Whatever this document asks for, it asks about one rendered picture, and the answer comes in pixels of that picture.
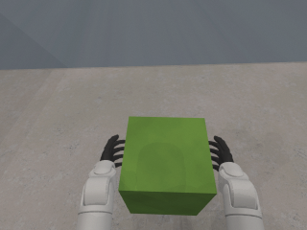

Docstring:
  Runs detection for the robot right hand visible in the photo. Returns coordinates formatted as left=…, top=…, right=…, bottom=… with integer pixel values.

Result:
left=208, top=135, right=234, bottom=171

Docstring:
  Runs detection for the robot left hand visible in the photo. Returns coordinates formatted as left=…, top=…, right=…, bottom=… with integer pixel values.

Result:
left=100, top=134, right=126, bottom=168

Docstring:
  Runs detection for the right robot forearm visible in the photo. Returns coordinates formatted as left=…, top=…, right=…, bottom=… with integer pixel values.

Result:
left=218, top=162, right=265, bottom=230

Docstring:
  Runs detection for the carton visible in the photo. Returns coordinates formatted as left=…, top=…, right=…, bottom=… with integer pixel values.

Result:
left=118, top=116, right=217, bottom=216

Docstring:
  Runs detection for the left robot forearm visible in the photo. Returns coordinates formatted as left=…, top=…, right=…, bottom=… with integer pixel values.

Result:
left=76, top=160, right=117, bottom=230

